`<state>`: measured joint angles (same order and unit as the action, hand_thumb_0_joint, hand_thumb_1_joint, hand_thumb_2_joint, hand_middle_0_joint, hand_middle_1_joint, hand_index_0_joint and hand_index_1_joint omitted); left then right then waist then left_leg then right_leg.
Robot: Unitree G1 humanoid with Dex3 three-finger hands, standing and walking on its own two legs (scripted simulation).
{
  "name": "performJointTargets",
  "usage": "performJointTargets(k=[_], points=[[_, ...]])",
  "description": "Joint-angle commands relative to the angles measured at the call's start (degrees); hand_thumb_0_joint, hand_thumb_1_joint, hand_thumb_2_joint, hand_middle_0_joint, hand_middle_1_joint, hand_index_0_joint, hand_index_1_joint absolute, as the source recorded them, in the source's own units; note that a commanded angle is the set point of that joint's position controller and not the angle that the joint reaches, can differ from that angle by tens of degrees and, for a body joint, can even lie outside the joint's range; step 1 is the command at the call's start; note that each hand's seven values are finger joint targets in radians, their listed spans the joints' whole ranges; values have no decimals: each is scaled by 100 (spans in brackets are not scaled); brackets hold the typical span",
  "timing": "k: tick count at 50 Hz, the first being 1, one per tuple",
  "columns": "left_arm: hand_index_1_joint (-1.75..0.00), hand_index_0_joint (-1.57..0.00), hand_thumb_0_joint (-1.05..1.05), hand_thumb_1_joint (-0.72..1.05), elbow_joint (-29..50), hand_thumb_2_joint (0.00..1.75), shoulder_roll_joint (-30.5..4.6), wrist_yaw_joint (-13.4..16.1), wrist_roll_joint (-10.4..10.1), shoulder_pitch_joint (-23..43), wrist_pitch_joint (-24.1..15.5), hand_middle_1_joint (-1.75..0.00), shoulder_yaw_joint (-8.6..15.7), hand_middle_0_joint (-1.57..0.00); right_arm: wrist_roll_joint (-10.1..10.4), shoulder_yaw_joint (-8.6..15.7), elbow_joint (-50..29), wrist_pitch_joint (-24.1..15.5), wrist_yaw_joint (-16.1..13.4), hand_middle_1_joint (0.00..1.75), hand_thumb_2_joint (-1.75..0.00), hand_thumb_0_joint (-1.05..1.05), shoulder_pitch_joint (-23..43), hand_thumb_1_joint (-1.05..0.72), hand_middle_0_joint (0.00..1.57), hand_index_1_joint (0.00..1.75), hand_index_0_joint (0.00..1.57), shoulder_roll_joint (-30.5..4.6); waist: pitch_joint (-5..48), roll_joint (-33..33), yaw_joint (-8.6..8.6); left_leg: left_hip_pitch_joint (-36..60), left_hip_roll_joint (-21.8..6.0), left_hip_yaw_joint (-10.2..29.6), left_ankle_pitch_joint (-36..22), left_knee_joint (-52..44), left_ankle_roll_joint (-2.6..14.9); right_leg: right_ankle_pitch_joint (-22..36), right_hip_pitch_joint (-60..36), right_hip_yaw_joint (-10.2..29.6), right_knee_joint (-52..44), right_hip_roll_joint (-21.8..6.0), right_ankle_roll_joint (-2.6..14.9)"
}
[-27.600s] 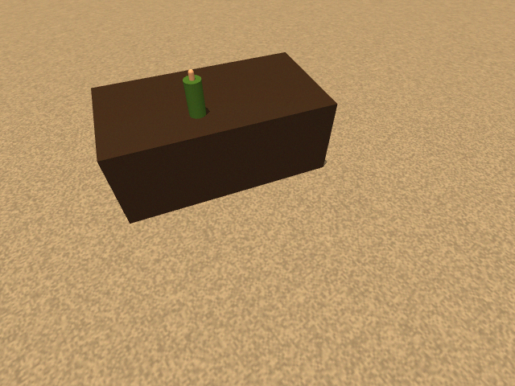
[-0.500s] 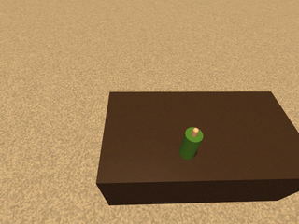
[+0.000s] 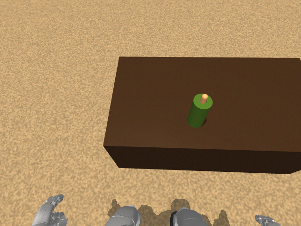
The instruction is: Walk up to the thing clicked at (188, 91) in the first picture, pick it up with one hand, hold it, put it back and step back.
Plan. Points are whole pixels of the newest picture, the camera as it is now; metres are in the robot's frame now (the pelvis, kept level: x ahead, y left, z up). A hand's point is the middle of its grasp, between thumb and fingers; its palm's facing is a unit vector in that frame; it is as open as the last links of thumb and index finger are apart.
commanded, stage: step back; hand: right
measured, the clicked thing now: (199, 109) +0.56 -0.19 -0.23
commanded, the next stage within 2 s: none
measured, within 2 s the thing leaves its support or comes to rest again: neither
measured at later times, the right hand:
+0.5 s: hand out of the picture +0.00 -0.28 -0.16, palm faces +0.04 +0.93 -0.37, open 7.4 cm
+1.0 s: hand out of the picture -0.19 -0.24 -0.14, palm faces -0.04 +0.91 -0.41, open 7.4 cm
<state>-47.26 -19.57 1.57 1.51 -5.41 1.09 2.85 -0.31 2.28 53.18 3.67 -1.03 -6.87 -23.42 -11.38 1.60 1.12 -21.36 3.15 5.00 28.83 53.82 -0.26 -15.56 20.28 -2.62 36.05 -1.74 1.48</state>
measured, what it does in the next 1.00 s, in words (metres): walks backwards: left foot, then right foot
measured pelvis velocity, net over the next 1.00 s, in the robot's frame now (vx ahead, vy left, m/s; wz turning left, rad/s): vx -0.26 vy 0.03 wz -0.01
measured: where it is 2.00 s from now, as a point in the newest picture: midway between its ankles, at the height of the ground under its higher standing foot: outside the picture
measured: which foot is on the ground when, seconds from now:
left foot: up 0.00-0.06, down 0.08-0.46, up 0.48-0.82, down 0.84-1.00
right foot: down 0.00-0.10, up 0.12-0.42, down 0.44-0.86, up 0.88-1.00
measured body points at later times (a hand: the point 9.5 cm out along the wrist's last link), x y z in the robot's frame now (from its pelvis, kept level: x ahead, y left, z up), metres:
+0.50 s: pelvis -0.12 +0.00 -0.01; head -0.06 -0.02 +0.43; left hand -0.01 +0.31 -0.12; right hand -0.01 -0.33 -0.13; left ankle -0.04 +0.13 -0.72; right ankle -0.14 -0.12 -0.73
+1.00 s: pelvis -0.26 +0.03 +0.00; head -0.20 +0.05 +0.45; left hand -0.14 +0.34 -0.12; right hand -0.18 -0.29 -0.11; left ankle -0.23 +0.14 -0.73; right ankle -0.26 -0.12 -0.64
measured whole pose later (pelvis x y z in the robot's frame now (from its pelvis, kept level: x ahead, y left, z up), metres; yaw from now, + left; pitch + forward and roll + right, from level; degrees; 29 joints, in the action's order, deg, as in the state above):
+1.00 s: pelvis -0.26 +0.03 +0.00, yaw +0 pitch -2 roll -1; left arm -47.2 -22.9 1.7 0.4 -7.4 3.2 4.5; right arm -2.2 2.3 50.4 2.6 0.2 -10.1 -20.6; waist -9.7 -1.6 -0.4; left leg -17.0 0.4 1.9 16.7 35.9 1.4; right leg -29.2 29.6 8.1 69.1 6.6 0.5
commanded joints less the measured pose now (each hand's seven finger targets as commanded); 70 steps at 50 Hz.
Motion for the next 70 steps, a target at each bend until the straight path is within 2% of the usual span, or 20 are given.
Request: performJointTargets(k=[1,3,6,9,16,21,23,25,28,36,41,43,44,49,59,61,62,63,66,70], points=[[-30,-20,0,90,420,90,-1671,67,-28,-152,35,-30,478,-20,-118,303,-328,-211,0,30,-90,0,-541,-90,20,30,20,-926,1705,-1224,-48,320,-116,-496,-605,-1701,167,3158,-1459,1308,-238,-1252,939],[-30,-20,0,90,520,90,-1554,19,-65,1,75,-30,406,-20,-172,394,-292,-262,25,30,-90,0,-756,-90,20,30,20,-1026,1713,-784,-258,1017,-392,-292,-2163,-2789,314,2115,-806,1083,143,-956,515],[-30,-20,0,90,527,90,-1353,109,-7,390,107,-30,431,-20,-197,607,-517,-288,67,30,-90,0,-400,-90,20,30,20,-1917,1416,1116,-499,663,-2559,2512,-3829,-3378,1936,-2478,510,1182,3075,824,-68],[-30,-20,0,90,215,90,-1275,83,-154,-249,97,-30,434,-20,-179,400,-663,-295,-43,30,-90,0,219,-90,20,30,20,-1296,1109,531,20,920,-1750,963,-4217,-2881,1385,-1566,1033,1403,3844,829,-47],[-30,-20,0,90,360,90,-1150,2,-74,-307,-21,-30,410,-20,-134,399,-754,-271,-58,30,-90,0,-285,-90,20,30,20,-1180,1455,780,-331,2054,-1847,724,-4687,-2391,1584,-1557,748,854,1840,471,-377],[-30,-20,0,90,-53,90,-1131,-28,-2,-1092,-103,-30,442,-20,-48,412,-909,-127,0,30,-90,0,171,-90,20,30,20,-1357,1688,831,3,961,-1545,464,-3338,-1958,1045,171,-1026,143,-961,424,-152],[-30,-20,0,90,18,90,-1774,-17,120,-1114,-182,-30,621,-20,55,285,-979,-110,38,30,-90,0,178,-90,20,30,20,-904,1549,-701,37,-692,-552,124,-1370,-822,333,775,-1631,2300,-1401,-856,350],[-30,-20,0,90,401,90,-2290,-22,124,-408,-194,-30,709,-20,17,411,-923,-27,-77,30,-90,0,407,-90,20,30,20,-1068,868,-1497,184,-582,103,760,752,1621,52,1404,210,3788,-1886,-2269,1642],[-30,-20,0,90,543,90,-1592,19,37,152,-157,-30,542,-20,125,330,-622,-105,-89,30,-90,0,-255,-90,20,30,20,-1018,891,-881,-274,-715,403,600,-132,1753,23,2293,-324,1632,-1110,-1008,852],[-30,-20,0,90,601,90,-1554,121,42,-679,-65,-30,535,-20,-47,309,-821,-176,-87,30,-90,0,-186,-90,20,30,20,-938,1420,-1321,326,-683,23,54,236,-246,-91,3226,-1876,1800,-628,-1363,1147],[-30,-20,0,90,812,90,-1611,52,-53,-19,60,-30,446,-20,-127,426,-433,-214,27,30,-90,0,-1141,-90,20,30,20,-963,1658,-1016,-313,1092,-180,-417,-1443,-2627,222,1538,-553,1431,-123,-988,515],[-30,-20,0,90,884,90,-1286,90,-98,32,58,-30,385,-20,-215,600,-697,-206,110,30,-90,0,-492,-90,20,30,20,-1886,1329,1491,-289,722,-2308,2472,-2221,-3608,1366,-1872,807,323,1850,682,-61],[-30,-20,0,90,795,90,-1479,150,1,359,65,-30,511,-20,-241,652,-753,-239,111,30,-90,0,-438,-90,20,30,20,-2016,1207,1202,-518,88,-2599,2985,-2481,-3709,1850,-2372,523,1202,3039,753,-85],[-30,-20,0,90,263,90,-1349,60,-97,-719,62,-30,519,-20,-173,391,-864,-287,-15,30,-90,0,244,-90,20,30,20,-1133,1060,638,152,836,-1623,871,-3701,-2852,1334,-1295,870,1241,3721,716,-187],[-30,-20,0,90,-38,90,-1174,-32,0,-1187,-81,-30,400,-20,-85,462,-947,-87,21,30,-90,0,33,-90,20,30,20,-1357,1777,955,-20,1280,-1617,680,-3348,-2222,1098,-277,-788,227,-854,379,-170],[-30,-20,0,90,-78,90,-1525,-23,122,-1301,-134,-30,499,-20,-23,357,-983,-44,57,30,-90,0,119,-90,20,30,20,-1040,1539,134,74,-135,-1044,487,-1822,-1584,545,-137,-1360,1394,-1413,-253,128],[-30,-20,0,90,36,90,-2161,-43,113,-1061,-97,-30,653,-20,24,319,-1116,-61,3,30,-90,0,495,-90,20,30,20,-800,1114,-1587,303,-896,196,1,-71,-419,144,122,-693,3001,-1893,-1478,944],[-30,-20,0,90,243,90,-2489,-30,163,-653,-108,-30,703,-20,-40,410,-1103,-34,-74,30,-90,0,544,-90,20,30,20,-989,768,-1798,353,-697,87,439,661,966,-15,284,420,3869,-2109,-2368,1658],[-30,-20,0,90,492,90,-1718,39,92,269,-126,-30,521,-20,78,398,-733,-56,-70,30,-90,0,-210,-90,20,30,20,-1048,793,-716,-293,-575,384,617,-141,1707,8,1723,136,1704,-1200,-1244,983],[-30,-20,0,90,483,90,-1602,100,126,-377,-75,-30,507,-20,-16,298,-838,-117,-89,30,-90,0,-117,-90,20,30,20,-908,1083,-1006,141,-830,172,274,126,848,-141,2516,-1116,1459,-743,-1173,983]])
